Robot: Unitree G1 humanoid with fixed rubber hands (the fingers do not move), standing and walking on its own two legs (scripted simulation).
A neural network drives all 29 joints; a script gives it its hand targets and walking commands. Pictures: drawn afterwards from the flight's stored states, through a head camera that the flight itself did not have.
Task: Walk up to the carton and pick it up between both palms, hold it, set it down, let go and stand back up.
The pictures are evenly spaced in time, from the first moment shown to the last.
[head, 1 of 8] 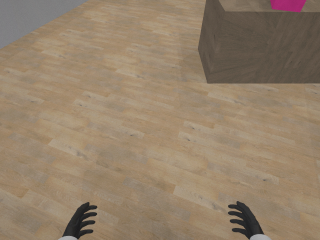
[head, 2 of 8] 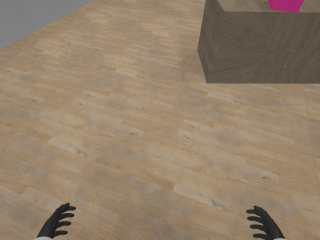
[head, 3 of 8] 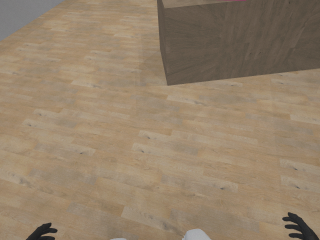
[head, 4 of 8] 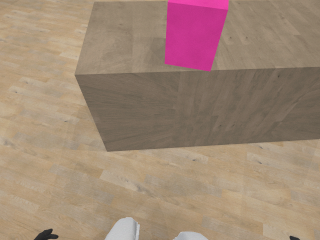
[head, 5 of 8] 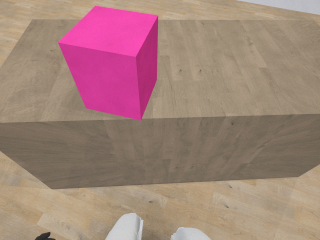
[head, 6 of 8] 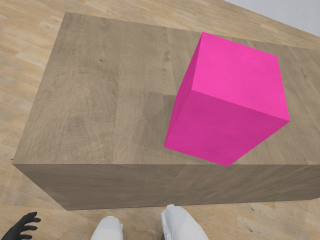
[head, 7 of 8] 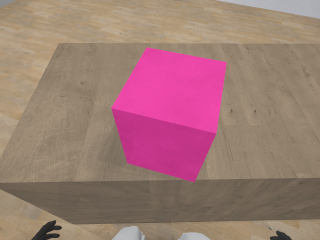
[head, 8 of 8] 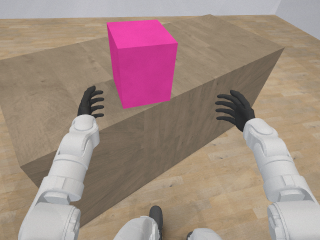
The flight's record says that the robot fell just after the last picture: yes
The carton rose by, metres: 0.00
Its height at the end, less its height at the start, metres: +0.00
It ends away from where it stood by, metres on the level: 0.00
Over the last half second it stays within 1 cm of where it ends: yes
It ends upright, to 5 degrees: yes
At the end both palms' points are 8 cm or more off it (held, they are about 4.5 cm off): yes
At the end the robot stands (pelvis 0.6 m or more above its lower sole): yes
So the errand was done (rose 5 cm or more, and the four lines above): no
